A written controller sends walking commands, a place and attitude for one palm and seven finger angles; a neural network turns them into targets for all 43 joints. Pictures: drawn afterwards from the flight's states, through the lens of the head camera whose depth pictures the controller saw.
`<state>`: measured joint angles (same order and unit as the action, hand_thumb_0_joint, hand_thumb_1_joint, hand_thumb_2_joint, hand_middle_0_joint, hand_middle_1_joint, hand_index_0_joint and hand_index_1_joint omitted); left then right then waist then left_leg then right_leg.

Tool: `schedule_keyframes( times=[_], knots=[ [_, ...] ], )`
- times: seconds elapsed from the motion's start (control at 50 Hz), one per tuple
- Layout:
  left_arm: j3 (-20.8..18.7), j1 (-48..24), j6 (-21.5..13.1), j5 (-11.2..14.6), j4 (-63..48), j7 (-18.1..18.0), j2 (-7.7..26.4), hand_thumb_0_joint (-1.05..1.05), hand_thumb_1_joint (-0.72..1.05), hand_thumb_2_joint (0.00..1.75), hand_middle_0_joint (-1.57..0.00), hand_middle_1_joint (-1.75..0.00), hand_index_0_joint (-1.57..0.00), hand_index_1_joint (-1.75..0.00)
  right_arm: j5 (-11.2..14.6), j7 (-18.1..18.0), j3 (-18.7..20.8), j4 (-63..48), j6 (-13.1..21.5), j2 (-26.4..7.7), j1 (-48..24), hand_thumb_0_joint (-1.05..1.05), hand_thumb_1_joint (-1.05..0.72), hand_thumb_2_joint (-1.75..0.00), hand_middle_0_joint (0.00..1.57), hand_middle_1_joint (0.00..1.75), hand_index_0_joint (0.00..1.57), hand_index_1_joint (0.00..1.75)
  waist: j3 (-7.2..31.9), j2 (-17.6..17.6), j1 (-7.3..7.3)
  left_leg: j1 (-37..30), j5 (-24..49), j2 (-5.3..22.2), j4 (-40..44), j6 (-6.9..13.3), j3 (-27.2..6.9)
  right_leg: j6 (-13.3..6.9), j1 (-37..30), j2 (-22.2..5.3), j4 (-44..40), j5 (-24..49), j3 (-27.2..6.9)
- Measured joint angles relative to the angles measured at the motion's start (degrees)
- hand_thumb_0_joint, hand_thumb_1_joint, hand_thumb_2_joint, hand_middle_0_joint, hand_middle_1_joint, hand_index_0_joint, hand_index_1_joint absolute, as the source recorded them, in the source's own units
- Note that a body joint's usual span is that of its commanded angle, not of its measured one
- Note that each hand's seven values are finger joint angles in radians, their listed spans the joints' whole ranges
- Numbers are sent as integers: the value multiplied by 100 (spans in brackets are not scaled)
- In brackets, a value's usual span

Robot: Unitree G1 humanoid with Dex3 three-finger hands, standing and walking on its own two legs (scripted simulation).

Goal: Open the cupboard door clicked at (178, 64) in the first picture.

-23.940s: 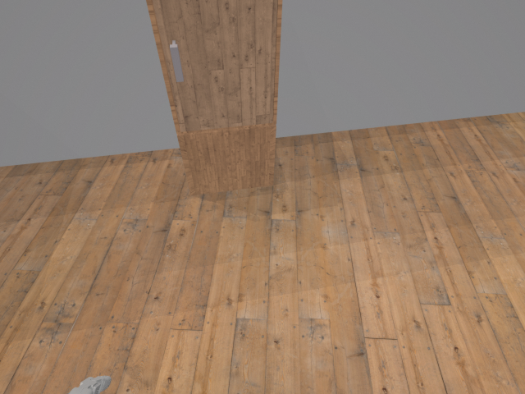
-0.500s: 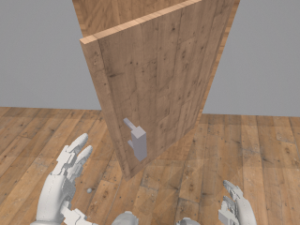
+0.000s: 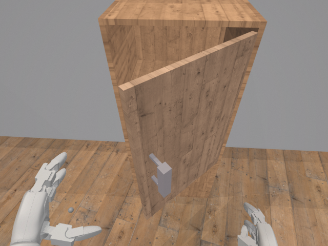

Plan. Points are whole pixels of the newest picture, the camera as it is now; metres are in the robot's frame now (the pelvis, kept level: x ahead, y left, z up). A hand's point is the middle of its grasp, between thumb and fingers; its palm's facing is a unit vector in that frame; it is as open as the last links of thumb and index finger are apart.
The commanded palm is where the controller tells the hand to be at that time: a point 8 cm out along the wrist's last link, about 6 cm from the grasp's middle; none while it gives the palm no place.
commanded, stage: draw the hand back to the body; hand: left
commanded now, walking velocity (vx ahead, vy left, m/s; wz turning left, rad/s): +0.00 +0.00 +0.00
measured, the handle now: (159, 174) +0.31 +0.05 +0.01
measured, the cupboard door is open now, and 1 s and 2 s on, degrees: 43 43 43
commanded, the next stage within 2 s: step back with the hand held close in 0.86 s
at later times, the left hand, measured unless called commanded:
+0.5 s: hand (25, 164) +0.19 +0.26 +0.20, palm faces +0.46 -0.79 -0.39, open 8.8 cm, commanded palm +0.15 +0.29 +0.21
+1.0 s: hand (36, 165) +0.20 +0.24 +0.20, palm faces +0.46 -0.80 -0.38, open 7.4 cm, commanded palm +0.15 +0.27 +0.22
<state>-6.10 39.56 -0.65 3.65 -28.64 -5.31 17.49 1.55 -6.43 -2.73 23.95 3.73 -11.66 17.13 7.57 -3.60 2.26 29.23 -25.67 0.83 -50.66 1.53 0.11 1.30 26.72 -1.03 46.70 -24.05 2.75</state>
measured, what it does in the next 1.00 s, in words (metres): stands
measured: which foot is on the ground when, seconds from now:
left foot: down 0.00-1.00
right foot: down 0.00-1.00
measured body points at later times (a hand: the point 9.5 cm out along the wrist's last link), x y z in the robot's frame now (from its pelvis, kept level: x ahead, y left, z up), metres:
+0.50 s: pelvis +0.01 -0.01 +0.03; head -0.02 -0.02 +0.48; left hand +0.16 +0.29 +0.22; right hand +0.19 -0.22 -0.04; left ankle +0.01 +0.10 -0.70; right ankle +0.00 -0.14 -0.70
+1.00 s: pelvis +0.01 -0.02 +0.04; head -0.02 -0.05 +0.49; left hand +0.17 +0.28 +0.22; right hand +0.20 -0.24 -0.04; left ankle +0.01 +0.10 -0.70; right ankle +0.00 -0.14 -0.70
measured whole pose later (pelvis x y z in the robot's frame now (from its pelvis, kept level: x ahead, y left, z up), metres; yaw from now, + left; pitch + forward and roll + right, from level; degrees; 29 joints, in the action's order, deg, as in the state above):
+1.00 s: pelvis +0.01 -0.02 +0.04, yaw -1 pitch -5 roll -1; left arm -19.3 26.5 -4.2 4.0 -21.9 -6.6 19.0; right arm -0.1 -5.1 -1.1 36.7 7.4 -12.5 11.2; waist -1.5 -4.1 4.2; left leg 5.3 -14.8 1.7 -25.6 -0.3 1.3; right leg -0.3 4.3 0.4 23.5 -13.9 1.8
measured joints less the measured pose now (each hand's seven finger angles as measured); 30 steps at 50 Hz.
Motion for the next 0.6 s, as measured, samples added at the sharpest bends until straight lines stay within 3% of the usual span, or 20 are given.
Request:
schedule_keyframes(
  times=[0.18,0.52,0.6],
  knots=[
    [-324,-502,72,-107,82,-276,117,-1,8,55,-17,-30,-18,-30,-44,-16,-134,420,201,-25,-42,2,-90,-90,20,30,20,30,-273,0,87,-835,292,-85,760,34,60,40,-808,-69,-716,277,-46],
    [-1394,-1224,-223,27,299,-231,343,0,67,80,-20,-30,-21,-30,-122,93,35,1007,417,-115,-390,2,-90,-90,20,30,20,30,-693,46,180,-1934,821,-41,1968,-57,130,-40,-1822,1,-1818,776,-103],
    [-1471,-1282,-319,69,417,-216,238,1,78,85,-20,-30,-21,-30,-125,136,92,1082,396,-145,-477,2,-90,-90,20,30,20,30,-759,18,175,-2057,908,-23,2141,-80,134,-61,-1930,23,-1968,853,-105]
  ],
)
